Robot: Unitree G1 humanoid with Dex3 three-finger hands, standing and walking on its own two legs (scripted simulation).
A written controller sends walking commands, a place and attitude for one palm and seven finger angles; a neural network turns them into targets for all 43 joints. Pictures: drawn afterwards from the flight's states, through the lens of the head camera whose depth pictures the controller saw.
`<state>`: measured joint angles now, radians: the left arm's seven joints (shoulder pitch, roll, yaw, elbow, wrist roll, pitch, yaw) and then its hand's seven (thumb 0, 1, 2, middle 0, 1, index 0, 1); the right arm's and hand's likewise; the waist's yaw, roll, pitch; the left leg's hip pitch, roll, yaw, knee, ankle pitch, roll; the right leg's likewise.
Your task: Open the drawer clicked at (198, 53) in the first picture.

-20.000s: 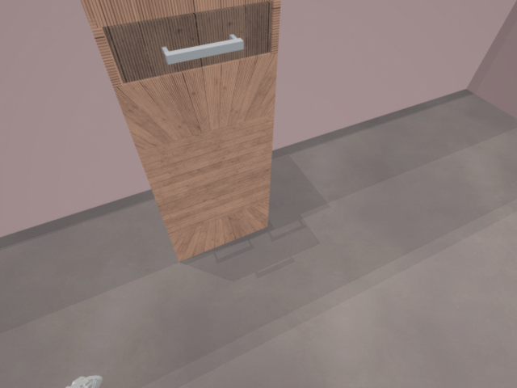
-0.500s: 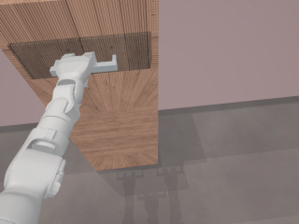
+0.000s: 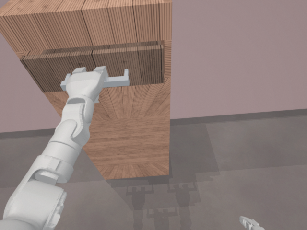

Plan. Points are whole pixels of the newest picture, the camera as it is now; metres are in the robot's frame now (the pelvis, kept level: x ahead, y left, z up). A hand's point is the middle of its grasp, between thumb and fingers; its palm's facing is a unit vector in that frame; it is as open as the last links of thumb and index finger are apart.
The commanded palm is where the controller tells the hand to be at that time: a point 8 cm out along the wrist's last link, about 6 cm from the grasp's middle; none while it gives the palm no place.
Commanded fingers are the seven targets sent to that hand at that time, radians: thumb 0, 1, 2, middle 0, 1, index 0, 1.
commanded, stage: pull the drawer open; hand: left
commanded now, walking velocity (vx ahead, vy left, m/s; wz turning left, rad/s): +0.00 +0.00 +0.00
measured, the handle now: (96, 78) +0.49 +0.18 +0.14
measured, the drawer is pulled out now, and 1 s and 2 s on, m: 0.03 0.15 0.30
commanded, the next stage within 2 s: open the thumb to release the handle in 1.98 s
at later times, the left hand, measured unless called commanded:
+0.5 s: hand (91, 104) +0.41 +0.18 +0.12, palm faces +0.01 -0.04 -1.00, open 5.4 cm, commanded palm +0.38 +0.19 +0.17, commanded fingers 0.00 0.90 0.90 -0.40 -1.35 -0.40 -1.35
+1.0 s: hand (87, 132) +0.32 +0.17 +0.11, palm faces +0.12 -0.13 -0.98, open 5.4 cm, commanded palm +0.27 +0.18 +0.17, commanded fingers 0.00 0.90 0.90 -0.40 -1.35 -0.40 -1.35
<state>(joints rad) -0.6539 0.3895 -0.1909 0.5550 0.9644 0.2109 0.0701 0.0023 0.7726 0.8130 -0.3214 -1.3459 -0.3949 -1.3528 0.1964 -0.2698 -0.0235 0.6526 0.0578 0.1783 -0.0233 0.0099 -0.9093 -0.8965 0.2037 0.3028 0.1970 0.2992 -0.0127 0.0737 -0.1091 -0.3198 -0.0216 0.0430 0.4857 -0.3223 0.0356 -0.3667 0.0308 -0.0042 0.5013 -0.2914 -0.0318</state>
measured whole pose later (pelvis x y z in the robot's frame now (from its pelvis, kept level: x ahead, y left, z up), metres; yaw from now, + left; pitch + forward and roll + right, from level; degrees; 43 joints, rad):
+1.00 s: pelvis -0.01 +0.00 +0.00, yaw +0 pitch +3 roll +0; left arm -0.18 0.37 -0.23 -0.01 0.94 0.29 0.06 0.02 0.76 0.82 -0.28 -1.35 -0.41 -1.34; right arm 0.08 -0.27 0.00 0.64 0.06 0.18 0.00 0.01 -0.91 -0.90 0.20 0.30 0.19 0.30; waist 0.05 0.10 -0.08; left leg -0.20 -0.02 0.05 0.45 -0.31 0.03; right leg -0.26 0.03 0.00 0.49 -0.29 -0.04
